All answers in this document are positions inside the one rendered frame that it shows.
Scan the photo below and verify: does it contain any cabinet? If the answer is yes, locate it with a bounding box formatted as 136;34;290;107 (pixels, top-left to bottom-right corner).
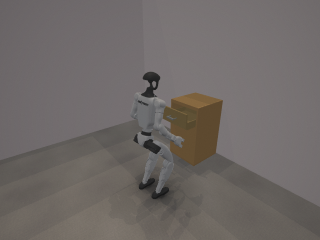
170;92;223;166

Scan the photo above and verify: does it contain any robot left thigh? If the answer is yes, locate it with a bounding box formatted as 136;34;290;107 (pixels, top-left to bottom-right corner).
133;132;159;161

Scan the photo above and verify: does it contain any handle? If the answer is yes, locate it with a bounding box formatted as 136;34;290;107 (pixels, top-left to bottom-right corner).
166;115;177;121

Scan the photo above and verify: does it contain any left robot upper arm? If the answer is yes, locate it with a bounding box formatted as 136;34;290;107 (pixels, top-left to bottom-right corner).
130;92;142;119

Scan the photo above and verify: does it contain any drawer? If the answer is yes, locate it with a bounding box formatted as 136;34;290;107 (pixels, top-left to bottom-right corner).
163;106;197;130

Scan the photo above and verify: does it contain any robot right hand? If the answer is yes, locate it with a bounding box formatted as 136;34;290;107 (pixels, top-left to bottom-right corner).
174;136;185;148

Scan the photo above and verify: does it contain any right robot foot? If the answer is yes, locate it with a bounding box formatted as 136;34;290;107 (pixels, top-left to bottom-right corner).
151;187;169;199

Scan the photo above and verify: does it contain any right robot forearm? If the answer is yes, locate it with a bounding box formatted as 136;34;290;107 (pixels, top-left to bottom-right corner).
158;123;177;142

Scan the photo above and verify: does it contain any right robot upper arm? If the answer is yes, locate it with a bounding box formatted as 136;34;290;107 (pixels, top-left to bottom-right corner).
153;98;166;131

